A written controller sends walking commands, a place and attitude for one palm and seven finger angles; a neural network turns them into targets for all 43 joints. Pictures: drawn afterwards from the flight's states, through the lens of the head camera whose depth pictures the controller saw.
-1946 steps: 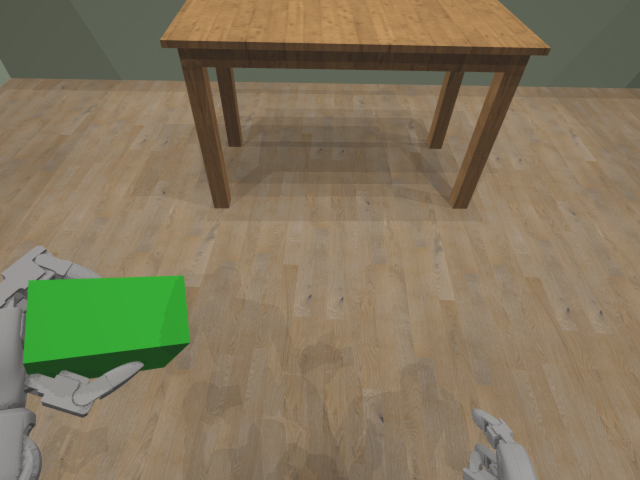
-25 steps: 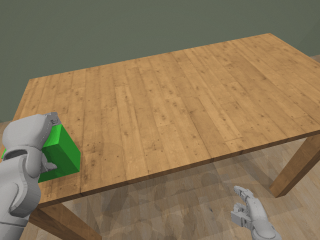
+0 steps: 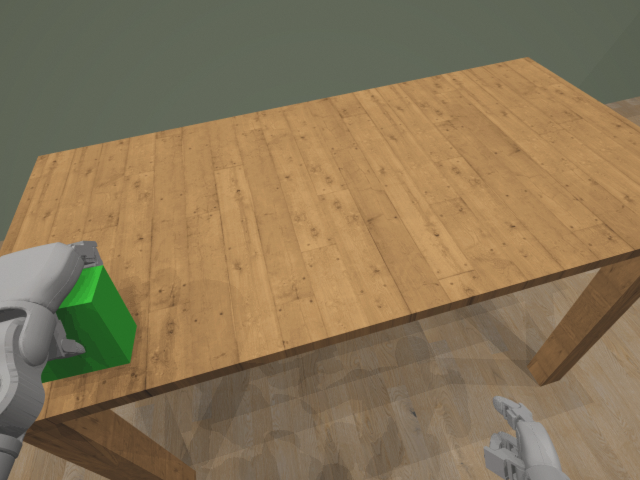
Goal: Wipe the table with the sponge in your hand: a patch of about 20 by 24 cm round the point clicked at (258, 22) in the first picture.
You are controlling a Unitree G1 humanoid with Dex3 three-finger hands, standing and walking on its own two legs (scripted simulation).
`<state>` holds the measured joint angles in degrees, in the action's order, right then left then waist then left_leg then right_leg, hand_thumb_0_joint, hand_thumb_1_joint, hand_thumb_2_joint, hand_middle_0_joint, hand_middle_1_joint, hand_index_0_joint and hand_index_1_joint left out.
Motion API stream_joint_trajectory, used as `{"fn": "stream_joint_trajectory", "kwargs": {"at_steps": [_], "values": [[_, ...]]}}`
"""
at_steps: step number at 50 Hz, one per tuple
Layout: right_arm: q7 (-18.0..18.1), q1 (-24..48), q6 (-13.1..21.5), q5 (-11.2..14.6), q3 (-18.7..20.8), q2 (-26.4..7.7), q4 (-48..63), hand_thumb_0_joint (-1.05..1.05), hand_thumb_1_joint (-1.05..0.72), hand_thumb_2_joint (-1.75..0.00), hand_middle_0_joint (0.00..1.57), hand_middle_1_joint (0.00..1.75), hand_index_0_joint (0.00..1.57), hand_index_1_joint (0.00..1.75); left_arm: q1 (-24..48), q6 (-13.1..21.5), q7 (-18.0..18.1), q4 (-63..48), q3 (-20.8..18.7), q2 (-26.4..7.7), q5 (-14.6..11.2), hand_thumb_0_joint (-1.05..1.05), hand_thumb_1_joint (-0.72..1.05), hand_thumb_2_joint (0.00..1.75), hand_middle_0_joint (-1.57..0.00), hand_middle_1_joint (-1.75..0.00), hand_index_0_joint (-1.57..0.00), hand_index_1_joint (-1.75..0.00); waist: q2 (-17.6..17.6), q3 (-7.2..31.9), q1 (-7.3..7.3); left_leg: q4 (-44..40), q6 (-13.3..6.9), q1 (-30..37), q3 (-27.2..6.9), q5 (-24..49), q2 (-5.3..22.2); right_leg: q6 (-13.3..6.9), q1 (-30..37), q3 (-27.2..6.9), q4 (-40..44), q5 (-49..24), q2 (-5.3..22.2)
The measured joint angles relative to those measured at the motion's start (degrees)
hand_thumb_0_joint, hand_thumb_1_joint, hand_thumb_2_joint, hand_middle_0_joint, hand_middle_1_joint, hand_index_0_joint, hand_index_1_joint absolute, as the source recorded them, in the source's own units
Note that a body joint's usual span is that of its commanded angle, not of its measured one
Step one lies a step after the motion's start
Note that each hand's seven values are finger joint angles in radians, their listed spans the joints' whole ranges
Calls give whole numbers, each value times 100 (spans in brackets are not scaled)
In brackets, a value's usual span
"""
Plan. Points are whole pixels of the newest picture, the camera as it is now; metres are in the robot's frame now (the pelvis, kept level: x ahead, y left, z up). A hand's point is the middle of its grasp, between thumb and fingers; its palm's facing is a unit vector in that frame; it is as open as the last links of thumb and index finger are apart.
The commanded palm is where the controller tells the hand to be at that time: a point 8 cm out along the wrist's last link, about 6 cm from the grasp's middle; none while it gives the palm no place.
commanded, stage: move the sponge above the wiping area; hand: left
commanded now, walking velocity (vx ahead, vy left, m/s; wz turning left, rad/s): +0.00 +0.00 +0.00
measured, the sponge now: (74, 335) +0.24 +0.36 +0.06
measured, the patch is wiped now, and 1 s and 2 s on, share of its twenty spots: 0.00 0.00 0.00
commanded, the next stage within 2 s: none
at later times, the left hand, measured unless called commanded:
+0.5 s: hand (74, 290) +0.27 +0.35 +0.10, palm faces -0.08 -0.02 -1.00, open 10.3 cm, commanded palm +0.25 +0.35 +0.18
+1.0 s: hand (78, 293) +0.27 +0.34 +0.11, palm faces -0.03 -0.02 -1.00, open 10.3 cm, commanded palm +0.24 +0.36 +0.18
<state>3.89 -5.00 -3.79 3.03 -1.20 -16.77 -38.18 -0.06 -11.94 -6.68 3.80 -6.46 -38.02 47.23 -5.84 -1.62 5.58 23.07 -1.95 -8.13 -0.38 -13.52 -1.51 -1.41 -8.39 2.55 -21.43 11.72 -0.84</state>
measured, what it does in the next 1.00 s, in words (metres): stands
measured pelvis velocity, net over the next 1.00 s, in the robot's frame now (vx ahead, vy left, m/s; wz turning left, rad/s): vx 0.01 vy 0.01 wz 0.01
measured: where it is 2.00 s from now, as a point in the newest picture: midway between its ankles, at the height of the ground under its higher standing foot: outside the picture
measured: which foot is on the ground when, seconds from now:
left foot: down 0.00-1.00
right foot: down 0.00-1.00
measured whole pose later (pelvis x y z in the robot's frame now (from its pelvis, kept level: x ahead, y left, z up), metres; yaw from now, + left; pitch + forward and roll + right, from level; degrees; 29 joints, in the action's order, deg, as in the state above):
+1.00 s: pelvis +0.01 +0.01 +0.00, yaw +1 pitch -1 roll -1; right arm 3.8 -4.3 -3.6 2.6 -1.5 -14.9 -37.4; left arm 1.7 -6.8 -4.8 1.6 -4.4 -37.1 49.2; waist -4.6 -1.5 6.9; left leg 22.7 -2.6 -7.9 -0.8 -13.7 -2.2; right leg -0.8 -7.7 2.8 -20.3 11.7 -0.2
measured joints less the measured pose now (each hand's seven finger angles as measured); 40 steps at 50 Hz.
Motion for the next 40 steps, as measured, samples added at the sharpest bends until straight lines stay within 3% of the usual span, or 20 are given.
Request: {"fn": "stream_joint_trajectory", "kwargs": {"at_steps": [7,12,17,23,28,34,40], "values": [[49,-55,59,-19,33,82,-25,1,-90,-89,20,30,20,30,110,541,239,109,-27,-12,109,0,-54,107,-71,-133,-74,-133,103,-2,49,57,13,-46,-1,-20,15,-18,-42,2,-47,13,-14],[33,-19,18,16,25,112,-75,1,-90,-89,20,30,20,30,458,428,404,620,-136,-90,152,0,-54,107,-71,-133,-74,-133,132,1,30,79,20,-128,-5,-3,23,-22,-110,6,-41,-19,-22],[46,-28,3,46,17,70,-77,1,-90,-89,20,30,20,30,687,270,249,994,-124,-138,170,0,-54,107,-71,-133,-74,-133,98,-3,-31,90,-4,-200,-22,17,1,0,-162,23,-26,-43,-1],[62,-133,29,26,56,53,-42,1,-90,-89,20,30,20,30,611,548,100,807,19,-31,177,0,-54,107,-71,-133,-74,-133,63,32,-56,101,-47,-189,-14,-11,-32,43,-138,13,-12,-31,31],[24,-177,25,4,71,111,-17,1,-90,-89,20,30,20,30,541,700,268,443,67,66,213,0,-54,107,-71,-133,-74,-133,87,42,-35,50,-64,-131,17,-9,-56,62,-107,-21,-2,-19,54],[-82,-85,-86,8,28,156,-24,1,-90,-89,20,30,20,30,512,295,482,359,-62,27,139,0,-54,107,-71,-133,-74,-133,67,83,-20,-13,-68,-108,54,4,-64,78,-108,-60,31,-29,61],[-100,-6,-121,61,-14,78,34,1,-90,-89,20,30,20,30,414,-206,194,367,29,30,96,0,-54,107,-70,-133,-74,-133,-4,78,13,-24,-88,-106,-2,11,-93,95,-77,-6,59,-20,90]]}}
